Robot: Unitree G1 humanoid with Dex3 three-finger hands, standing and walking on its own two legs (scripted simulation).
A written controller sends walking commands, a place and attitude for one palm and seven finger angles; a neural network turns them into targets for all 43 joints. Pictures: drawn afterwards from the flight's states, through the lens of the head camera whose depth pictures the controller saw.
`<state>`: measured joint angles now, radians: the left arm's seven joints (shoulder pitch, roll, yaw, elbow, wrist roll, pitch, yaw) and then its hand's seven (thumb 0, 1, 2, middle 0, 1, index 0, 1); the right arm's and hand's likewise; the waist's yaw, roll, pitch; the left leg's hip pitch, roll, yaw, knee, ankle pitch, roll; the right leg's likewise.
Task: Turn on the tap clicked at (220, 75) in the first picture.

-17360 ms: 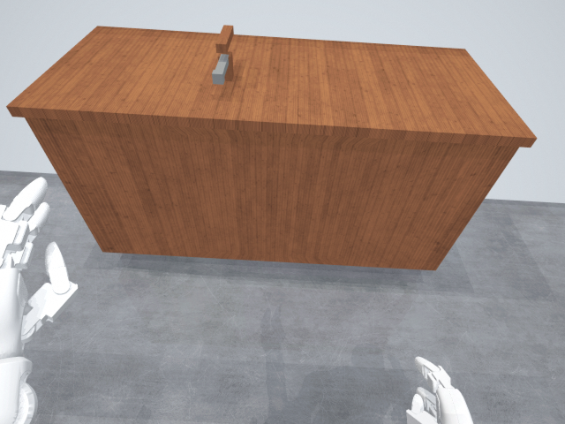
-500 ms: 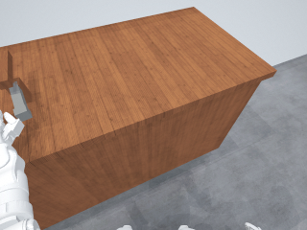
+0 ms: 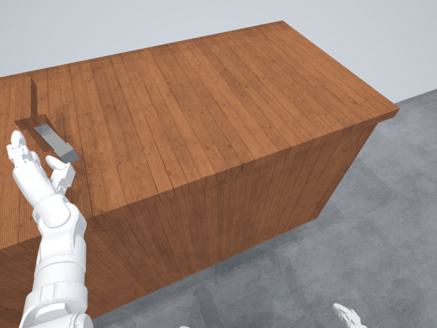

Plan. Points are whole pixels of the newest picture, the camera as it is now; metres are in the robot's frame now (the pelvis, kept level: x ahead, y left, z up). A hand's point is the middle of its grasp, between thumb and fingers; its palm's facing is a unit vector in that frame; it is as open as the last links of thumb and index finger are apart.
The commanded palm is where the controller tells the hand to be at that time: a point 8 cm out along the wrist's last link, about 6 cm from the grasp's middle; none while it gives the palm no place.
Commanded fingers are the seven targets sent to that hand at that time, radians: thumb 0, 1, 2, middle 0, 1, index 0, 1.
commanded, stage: push the lever round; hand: left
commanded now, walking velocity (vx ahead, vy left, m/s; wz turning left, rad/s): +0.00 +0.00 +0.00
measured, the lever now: (67, 154) +0.41 +0.31 +0.09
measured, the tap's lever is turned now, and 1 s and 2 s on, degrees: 24 45 77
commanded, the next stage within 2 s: none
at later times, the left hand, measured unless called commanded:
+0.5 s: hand (77, 163) +0.38 +0.28 +0.09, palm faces +0.79 -0.61 -0.05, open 7.8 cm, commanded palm +0.33 +0.30 +0.08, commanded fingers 0.00 0.90 0.90 -0.15 -0.15 -0.15 -0.15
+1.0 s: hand (95, 151) +0.42 +0.26 +0.08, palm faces +0.85 -0.53 -0.06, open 7.8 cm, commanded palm +0.36 +0.27 +0.08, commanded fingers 0.00 0.90 0.90 -0.15 -0.15 -0.15 -0.15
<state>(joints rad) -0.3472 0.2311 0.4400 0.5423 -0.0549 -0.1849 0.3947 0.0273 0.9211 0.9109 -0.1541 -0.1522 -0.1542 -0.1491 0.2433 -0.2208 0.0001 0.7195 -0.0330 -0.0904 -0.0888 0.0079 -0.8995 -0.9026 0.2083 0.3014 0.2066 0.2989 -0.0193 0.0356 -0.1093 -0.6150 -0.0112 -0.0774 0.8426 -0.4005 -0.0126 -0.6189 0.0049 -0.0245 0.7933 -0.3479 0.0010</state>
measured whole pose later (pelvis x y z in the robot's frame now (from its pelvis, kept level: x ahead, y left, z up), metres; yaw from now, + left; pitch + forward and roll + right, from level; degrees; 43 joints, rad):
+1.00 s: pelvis -0.02 -0.01 -0.01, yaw +0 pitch +12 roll -1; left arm -0.66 0.20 0.51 0.88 0.09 -0.20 0.76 0.01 0.91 0.91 -0.15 -0.15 -0.15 -0.15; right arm 0.27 -0.21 -0.03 0.78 -0.09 -0.04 -0.04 0.01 -0.90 -0.90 0.21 0.30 0.21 0.30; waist -0.08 0.03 -0.14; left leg -0.70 -0.01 -0.08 0.87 -0.38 -0.02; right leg -0.71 0.01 -0.03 0.83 -0.34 -0.01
